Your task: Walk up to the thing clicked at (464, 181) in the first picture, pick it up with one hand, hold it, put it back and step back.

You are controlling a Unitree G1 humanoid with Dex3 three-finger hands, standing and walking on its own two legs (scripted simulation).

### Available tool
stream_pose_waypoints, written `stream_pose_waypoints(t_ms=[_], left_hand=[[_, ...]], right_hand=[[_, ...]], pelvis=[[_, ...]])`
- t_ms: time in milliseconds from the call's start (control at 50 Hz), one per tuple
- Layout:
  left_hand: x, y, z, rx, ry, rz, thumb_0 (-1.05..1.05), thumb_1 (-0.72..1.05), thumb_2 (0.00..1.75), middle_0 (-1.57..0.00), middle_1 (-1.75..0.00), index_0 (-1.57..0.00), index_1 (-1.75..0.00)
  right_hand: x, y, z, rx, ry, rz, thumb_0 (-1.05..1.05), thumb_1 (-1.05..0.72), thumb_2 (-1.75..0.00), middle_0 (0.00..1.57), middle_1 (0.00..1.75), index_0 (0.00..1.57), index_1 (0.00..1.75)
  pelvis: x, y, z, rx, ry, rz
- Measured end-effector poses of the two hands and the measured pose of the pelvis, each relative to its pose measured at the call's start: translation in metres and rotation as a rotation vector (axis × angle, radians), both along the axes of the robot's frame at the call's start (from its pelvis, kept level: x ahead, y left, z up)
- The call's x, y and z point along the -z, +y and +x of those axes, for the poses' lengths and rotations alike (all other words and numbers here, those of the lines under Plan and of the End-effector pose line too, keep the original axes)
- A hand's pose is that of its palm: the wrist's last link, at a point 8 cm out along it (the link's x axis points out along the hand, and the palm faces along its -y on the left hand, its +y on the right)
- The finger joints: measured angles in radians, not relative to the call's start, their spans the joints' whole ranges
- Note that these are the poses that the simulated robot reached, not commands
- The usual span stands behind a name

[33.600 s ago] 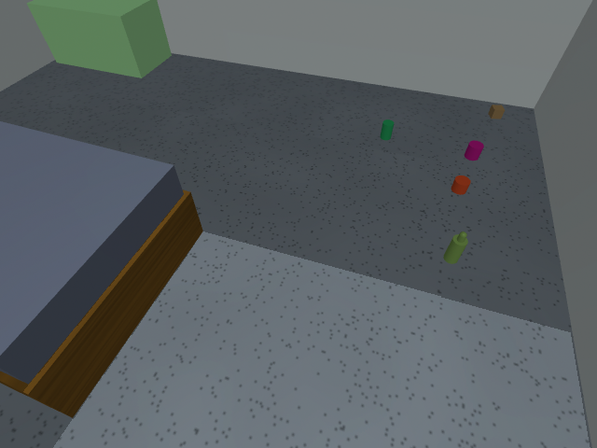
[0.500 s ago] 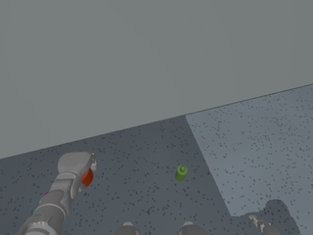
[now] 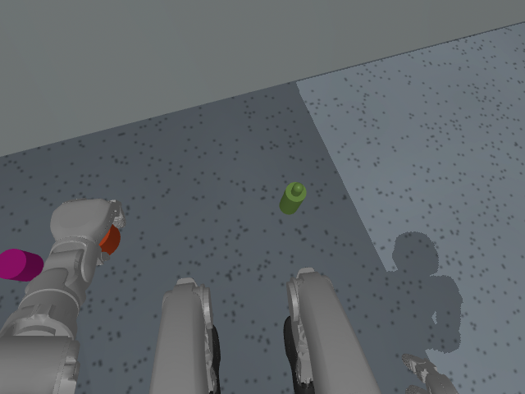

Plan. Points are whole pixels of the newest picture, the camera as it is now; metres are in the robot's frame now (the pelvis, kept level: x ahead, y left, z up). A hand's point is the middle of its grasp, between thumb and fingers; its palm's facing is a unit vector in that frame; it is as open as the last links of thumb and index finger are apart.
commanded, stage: crouch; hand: left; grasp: from above
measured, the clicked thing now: (94, 235) +0.39 +0.28 -0.19
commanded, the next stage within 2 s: lower in 0.90 s
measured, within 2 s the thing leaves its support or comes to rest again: neither
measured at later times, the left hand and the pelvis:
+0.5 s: hand (115, 244) +0.39 +0.28 -0.28, palm faces -0.45 -0.05 -0.89, open 7.8 cm; pelvis -0.01 -0.01 -0.10, yaw -3 degrees
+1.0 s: hand (122, 249) +0.39 +0.28 -0.34, palm faces -0.45 -0.06 -0.89, open 8.1 cm; pelvis -0.02 -0.01 -0.16, yaw -4 degrees
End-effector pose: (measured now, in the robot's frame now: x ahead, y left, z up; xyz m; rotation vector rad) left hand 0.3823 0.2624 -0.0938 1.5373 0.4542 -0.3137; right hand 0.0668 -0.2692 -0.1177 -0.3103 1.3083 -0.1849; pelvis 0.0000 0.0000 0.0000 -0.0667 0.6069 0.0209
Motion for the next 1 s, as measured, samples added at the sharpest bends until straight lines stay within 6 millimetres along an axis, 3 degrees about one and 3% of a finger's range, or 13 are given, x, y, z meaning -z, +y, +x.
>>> stream_pose_waypoints(t_ms=[200, 420, 720, 1000], left_hand=[[0.067, 0.007, 0.009, -0.001, -0.028, -0.015, -0.02, 0.13, 0.51, -0.61, -0.55, -0.91, -0.63], [0.113, 0.012, 0.016, -0.019, -0.027, -0.023, -0.01, 0.12, 0.52, -0.61, -0.55, -0.91, -0.63], [0.158, 0.015, 0.013, -0.015, -0.014, -0.030, -0.01, 0.13, 0.51, -0.59, -0.56, -0.89, -0.65], [0.184, 0.018, 0.017, -0.027, -0.024, -0.027, -0.02, 0.13, 0.51, -0.60, -0.56, -0.85, -0.64]], right_hand=[[0.050, -0.006, 0.011, -0.073, 0.019, -0.002, 0.01, -0.90, -0.90, 0.21, 0.30, 0.20, 0.30], [0.081, -0.016, 0.007, -0.097, 0.049, -0.006, 0.01, -0.90, -0.90, 0.21, 0.30, 0.20, 0.30], [0.124, -0.019, -0.017, -0.082, 0.102, 0.010, 0.01, -0.91, -0.90, 0.21, 0.30, 0.20, 0.30], [0.149, -0.015, -0.016, -0.091, 0.091, 0.007, 0.01, -0.91, -0.90, 0.21, 0.30, 0.20, 0.30]], pelvis=[[0.054, -0.004, -0.004, 0.003, 0.038, -0.022], [0.091, -0.007, -0.006, 0.021, 0.038, -0.032], [0.134, -0.009, -0.014, 0.042, 0.009, -0.032], [0.160, -0.008, -0.016, 0.047, -0.006, -0.033]])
